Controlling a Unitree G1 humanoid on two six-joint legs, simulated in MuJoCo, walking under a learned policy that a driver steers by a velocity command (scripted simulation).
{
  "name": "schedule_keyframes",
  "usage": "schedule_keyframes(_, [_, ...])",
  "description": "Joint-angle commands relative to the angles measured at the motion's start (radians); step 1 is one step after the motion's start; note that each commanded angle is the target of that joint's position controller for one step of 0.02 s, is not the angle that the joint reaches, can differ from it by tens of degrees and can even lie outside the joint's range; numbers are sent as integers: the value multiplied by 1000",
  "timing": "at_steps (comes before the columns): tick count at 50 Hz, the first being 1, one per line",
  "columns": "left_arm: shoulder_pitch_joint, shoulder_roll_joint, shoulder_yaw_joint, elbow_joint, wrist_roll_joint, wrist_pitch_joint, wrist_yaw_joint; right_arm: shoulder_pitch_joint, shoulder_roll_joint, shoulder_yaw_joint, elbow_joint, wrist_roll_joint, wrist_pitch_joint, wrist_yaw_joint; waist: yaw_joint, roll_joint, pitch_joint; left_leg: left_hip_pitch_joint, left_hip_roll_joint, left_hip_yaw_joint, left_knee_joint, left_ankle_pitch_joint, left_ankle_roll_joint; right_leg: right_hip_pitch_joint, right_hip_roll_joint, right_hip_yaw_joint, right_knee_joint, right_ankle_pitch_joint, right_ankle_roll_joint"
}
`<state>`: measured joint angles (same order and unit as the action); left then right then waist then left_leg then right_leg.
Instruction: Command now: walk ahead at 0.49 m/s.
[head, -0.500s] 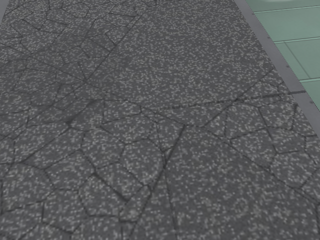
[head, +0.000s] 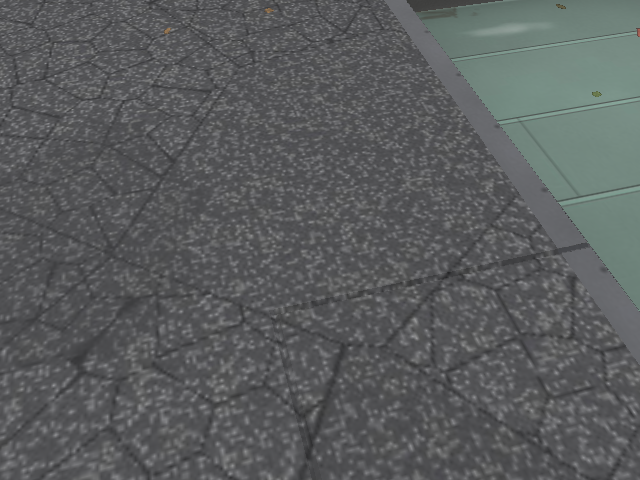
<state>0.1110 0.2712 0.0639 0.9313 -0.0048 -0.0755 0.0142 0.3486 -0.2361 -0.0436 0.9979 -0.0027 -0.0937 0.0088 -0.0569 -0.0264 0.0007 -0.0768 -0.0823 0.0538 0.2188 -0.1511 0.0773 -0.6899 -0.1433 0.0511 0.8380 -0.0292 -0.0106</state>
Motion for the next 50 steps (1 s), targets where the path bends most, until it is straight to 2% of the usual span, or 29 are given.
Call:
schedule_keyframes(1, [-74,35,3,-58,-2,-14,-9,-19,-161,-29,-54,10,-11,-18,16,66,68,-88,266,-150,-146,47,129,30,18,-27,-155,145,17])
schedule_keyframes(5, [-190,31,-9,-101,-11,-21,-29,63,-165,-33,-17,18,6,-19,-24,63,95,14,295,-140,-100,77,125,37,45,-38,-274,123,14])
schedule_keyframes(7, [-214,46,-8,-123,-14,-30,-40,77,-170,-38,-9,23,19,-21,-15,70,101,72,323,-169,-49,105,118,45,55,-24,-327,54,0])
schedule_keyframes(9, [-160,82,3,-119,-17,-41,-45,57,-191,-47,-16,25,28,-24,26,101,72,95,341,-203,17,190,103,145,79,-31,-362,-21,-16])
schedule_keyframes(10, [-79,110,17,-100,-17,-47,-43,32,-196,-48,-25,25,33,-23,77,113,26,84,321,-194,104,327,87,269,105,-53,-384,-46,-32])
schedule_keyframes(11, [89,163,44,-52,-14,-51,-35,22,-166,-37,-36,18,34,-22,150,100,-85,19,259,-154,294,409,57,509,105,-53,-376,-42,-64])
schedule_keyframes(12, [286,246,66,-20,4,-51,-25,25,-112,-16,-71,-2,33,-20,211,-8,-267,-180,179,-96,619,176,15,830,-91,149,-339,-57,-129])
schedule_keyframes(13, [338,295,77,9,6,-39,-30,154,13,14,-74,15,13,-15,141,-298,-386,-555,20,-75,933,-401,-44,1122,-297,585,-463,-264,-259])
schedule_keyframes(14, [311,182,46,-8,6,-41,-30,98,-109,-14,-63,40,0,-17,171,-189,-331,-637,73,-200,1057,-423,-33,1057,-265,610,-530,-362,-224])
schedule_keyframes(15, [225,130,30,-26,4,-44,-26,13,-158,-31,-91,57,-7,-19,160,-139,-198,-690,120,-186,1077,-327,-18,933,-239,448,-544,-325,-179])
schedule_keyframes(16, [145,106,21,-39,7,-47,-26,-25,-149,-33,-97,54,-5,-25,129,-68,-128,-651,168,-167,1052,-237,-20,797,-206,335,-574,-228,-160])
schedule_keyframes(17, [98,79,15,-41,10,-48,-27,-43,-137,-40,-99,42,2,-29,105,-54,-71,-618,196,-166,1004,-176,-22,695,-174,245,-611,-166,-151])
schedule_keyframes(19, [67,51,10,-31,21,-51,-26,-17,-93,-44,-99,43,27,-22,63,-84,-34,-536,227,-166,959,-118,-23,593,-131,115,-665,-94,-141])
schedule_keyframes(22, [84,81,21,-14,20,-55,-14,-57,-67,-45,-131,37,55,-19,49,-47,16,-590,239,-159,904,-50,-36,557,-132,0,-704,18,-160])
schedule_keyframes(26, [104,111,31,-8,23,-45,3,-153,-61,-44,-176,28,55,-3,62,-25,52,-630,228,-139,693,125,-53,579,-114,-125,-727,76,-153])
schedule_keyframes(29, [141,132,37,-5,14,-35,12,-269,-47,-32,-218,23,50,17,101,-6,84,-616,213,-69,549,198,-45,616,-115,-198,-733,92,-143])
schedule_keyframes(33, [203,154,47,12,-4,-8,13,-369,-49,-27,-280,26,52,43,123,-7,108,-643,188,-15,448,128,-11,763,-154,-250,-664,206,-128])
schedule_keyframes(36, [174,197,59,-5,-15,13,18,-314,-98,-50,-299,29,57,54,57,-58,36,-486,102,64,437,-14,42,815,-162,-290,-485,645,-98])
schedule_keyframes(37, [160,210,62,-12,-17,23,20,-220,-132,-69,-282,33,59,53,-2,-69,-18,-363,60,85,429,-51,67,802,-152,-301,-343,759,-86])
schedule_keyframes(38, [139,208,60,-20,-20,28,21,-61,-186,-101,-242,36,60,44,-89,-49,-99,-130,17,81,357,8,105,716,-115,-319,-131,718,-54])
schedule_keyframes(39, [153,170,45,-43,3,20,21,80,-280,-137,-207,34,71,19,-131,79,-184,165,141,-145,322,-12,161,458,-64,-321,190,349,-4])
schedule_keyframes(40, [240,13,0,-97,25,-14,2,31,-362,-140,-219,35,59,18,12,296,-268,450,370,-728,197,-180,349,28,156,-173,507,-553,46])
schedule_keyframes(41, [111,98,12,-121,-21,-59,-12,69,-276,-113,-240,22,46,23,-65,168,-328,476,411,-869,60,-248,343,-85,154,29,585,-565,20])
schedule_keyframes(42, [30,129,21,-147,-52,-80,-18,29,-225,-98,-234,14,31,25,-62,128,-189,385,389,-727,47,-156,294,-160,109,27,552,-463,-8])
schedule_keyframes(43, [31,122,20,-138,-37,-89,-11,-40,-191,-88,-247,20,22,25,-14,46,-119,235,345,-599,54,-48,259,-111,62,30,466,-373,-19])
schedule_keyframes(44, [45,130,29,-123,-10,-84,-4,-111,-158,-78,-263,19,20,23,29,27,-74,96,304,-497,49,56,233,-32,32,30,380,-324,-12])
schedule_keyframes(45, [70,139,36,-119,-2,-69,-4,-145,-138,-69,-279,10,17,19,61,44,-67,11,278,-446,29,124,222,43,11,39,334,-292,-4])
schedule_keyframes(47, [71,118,37,-130,9,-44,-3,-139,-152,-70,-280,14,14,8,80,44,-51,-72,256,-398,2,207,224,87,12,23,246,-262,28])
schedule_keyframes(50, [-35,87,28,-173,22,-29,2,-83,-194,-80,-269,19,14,-15,55,51,-9,-127,218,-330,-12,260,208,58,42,0,53,-110,68])
